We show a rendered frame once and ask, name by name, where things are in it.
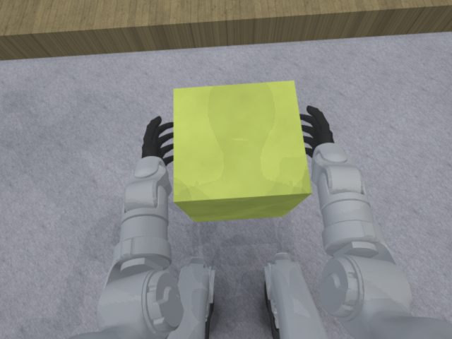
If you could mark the right robot thigh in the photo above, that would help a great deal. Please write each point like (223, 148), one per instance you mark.
(298, 317)

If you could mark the right robot forearm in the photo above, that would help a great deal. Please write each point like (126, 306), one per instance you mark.
(349, 226)

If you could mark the robot right upper arm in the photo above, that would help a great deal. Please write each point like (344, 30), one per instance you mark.
(371, 298)

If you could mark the robot left upper arm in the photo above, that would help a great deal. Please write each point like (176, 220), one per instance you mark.
(142, 306)

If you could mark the robot right hand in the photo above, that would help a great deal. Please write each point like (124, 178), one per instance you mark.
(320, 131)

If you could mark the robot left hand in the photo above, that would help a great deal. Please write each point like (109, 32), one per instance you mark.
(152, 143)

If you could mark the right robot foot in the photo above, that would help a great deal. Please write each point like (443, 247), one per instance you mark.
(275, 331)

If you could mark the carton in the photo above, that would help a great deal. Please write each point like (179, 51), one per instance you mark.
(239, 151)

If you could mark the left robot forearm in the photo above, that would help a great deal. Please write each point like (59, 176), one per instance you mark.
(143, 243)

